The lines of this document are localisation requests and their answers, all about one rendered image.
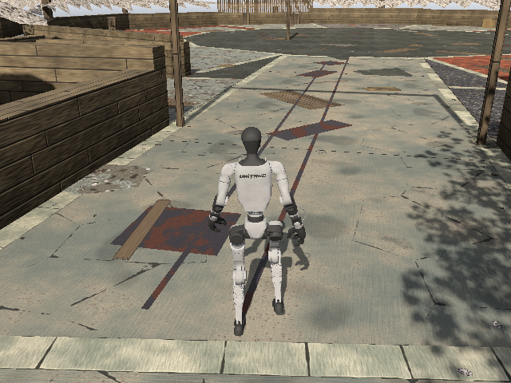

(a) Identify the robot left forearm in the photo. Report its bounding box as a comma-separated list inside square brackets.
[209, 194, 224, 221]

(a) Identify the robot right upper arm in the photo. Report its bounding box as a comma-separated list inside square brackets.
[269, 160, 292, 206]

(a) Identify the robot right forearm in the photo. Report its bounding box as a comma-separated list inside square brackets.
[285, 193, 303, 229]

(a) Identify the robot left upper arm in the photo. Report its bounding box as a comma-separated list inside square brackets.
[216, 162, 236, 207]

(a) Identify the left robot foot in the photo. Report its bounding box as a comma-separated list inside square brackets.
[234, 314, 246, 336]

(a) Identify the right robot foot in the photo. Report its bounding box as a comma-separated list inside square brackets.
[272, 298, 283, 313]

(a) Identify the robot left hand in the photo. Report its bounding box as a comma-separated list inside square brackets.
[208, 217, 227, 232]

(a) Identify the robot right hand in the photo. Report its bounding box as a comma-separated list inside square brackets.
[287, 226, 306, 247]

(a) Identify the robot foot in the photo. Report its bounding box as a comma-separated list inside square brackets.
[272, 298, 283, 313]
[234, 314, 246, 336]

